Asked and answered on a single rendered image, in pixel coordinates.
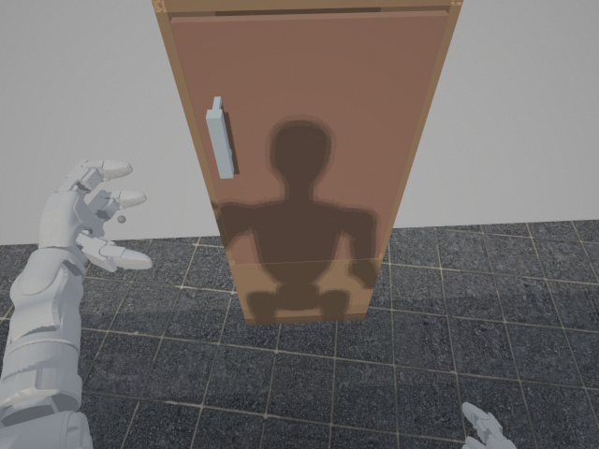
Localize left robot hand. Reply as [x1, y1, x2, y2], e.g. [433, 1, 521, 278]
[38, 159, 153, 272]

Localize handle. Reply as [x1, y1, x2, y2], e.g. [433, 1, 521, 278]
[206, 96, 234, 179]

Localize cupboard door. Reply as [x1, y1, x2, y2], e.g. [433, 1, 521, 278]
[170, 10, 449, 265]

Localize right robot hand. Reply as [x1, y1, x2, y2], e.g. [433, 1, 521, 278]
[461, 402, 517, 449]

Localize left robot upper arm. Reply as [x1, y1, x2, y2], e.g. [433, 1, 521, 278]
[0, 411, 94, 449]

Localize left robot forearm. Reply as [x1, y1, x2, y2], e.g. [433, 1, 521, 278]
[0, 248, 86, 428]

